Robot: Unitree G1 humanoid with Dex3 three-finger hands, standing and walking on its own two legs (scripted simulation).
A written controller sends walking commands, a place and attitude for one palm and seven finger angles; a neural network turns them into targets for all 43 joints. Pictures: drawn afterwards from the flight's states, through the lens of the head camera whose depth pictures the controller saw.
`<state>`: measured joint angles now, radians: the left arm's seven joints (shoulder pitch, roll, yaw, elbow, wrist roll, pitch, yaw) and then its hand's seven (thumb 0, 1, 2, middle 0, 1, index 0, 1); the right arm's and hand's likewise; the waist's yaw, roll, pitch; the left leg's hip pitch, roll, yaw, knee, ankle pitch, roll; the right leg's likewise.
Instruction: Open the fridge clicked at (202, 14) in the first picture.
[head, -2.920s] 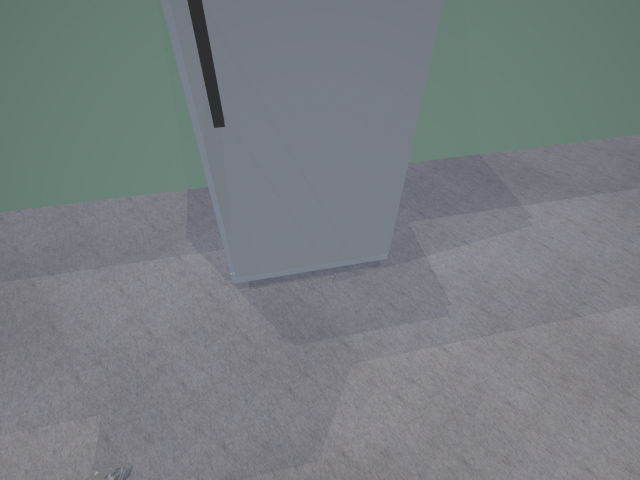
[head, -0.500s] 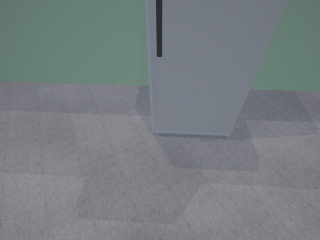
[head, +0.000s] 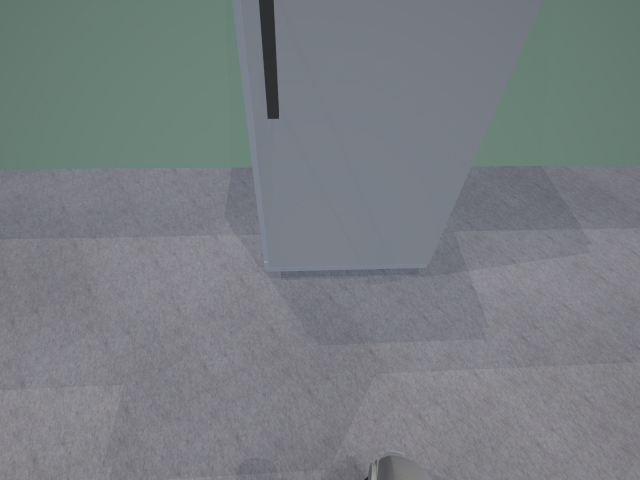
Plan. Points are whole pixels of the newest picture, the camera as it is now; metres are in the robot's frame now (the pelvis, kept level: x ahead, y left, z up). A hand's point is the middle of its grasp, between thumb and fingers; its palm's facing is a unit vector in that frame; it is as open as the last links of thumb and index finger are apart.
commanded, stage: take the last steps up to it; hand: left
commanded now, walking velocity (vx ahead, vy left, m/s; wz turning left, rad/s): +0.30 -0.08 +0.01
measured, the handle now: (270, 50) +0.86 +0.13 +0.12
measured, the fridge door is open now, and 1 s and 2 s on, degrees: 0 0 0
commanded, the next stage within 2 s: come to a stop and stand still in 0.82 s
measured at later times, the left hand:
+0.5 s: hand out of the picture +0.16 +0.12 -0.19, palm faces +0.12 -0.99 -0.12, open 7.3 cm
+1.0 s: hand (262, 298) +0.46 +0.12 -0.17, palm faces +0.02 -0.98 -0.21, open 7.4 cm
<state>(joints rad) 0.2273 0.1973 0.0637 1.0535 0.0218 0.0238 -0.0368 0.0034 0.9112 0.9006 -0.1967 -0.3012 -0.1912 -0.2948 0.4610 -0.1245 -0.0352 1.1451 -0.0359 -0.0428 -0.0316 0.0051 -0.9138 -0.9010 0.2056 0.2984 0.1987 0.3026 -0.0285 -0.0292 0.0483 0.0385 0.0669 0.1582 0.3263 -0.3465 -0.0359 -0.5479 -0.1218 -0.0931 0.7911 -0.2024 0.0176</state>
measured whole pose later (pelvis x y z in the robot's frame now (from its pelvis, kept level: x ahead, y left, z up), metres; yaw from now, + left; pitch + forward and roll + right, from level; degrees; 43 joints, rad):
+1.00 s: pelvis +0.38 -0.06 -0.01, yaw +1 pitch -1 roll +1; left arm 0.16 0.17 0.05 1.05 0.02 -0.04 -0.01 0.00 0.91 0.90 -0.20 -0.30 -0.19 -0.29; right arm 0.40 -0.14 -0.04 1.15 -0.02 -0.02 -0.02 0.00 -0.91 -0.90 0.20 0.30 0.20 0.30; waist -0.04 0.02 0.06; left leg -0.11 0.08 0.15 0.63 -0.46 -0.03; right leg -0.37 -0.07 -0.14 0.59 -0.16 -0.02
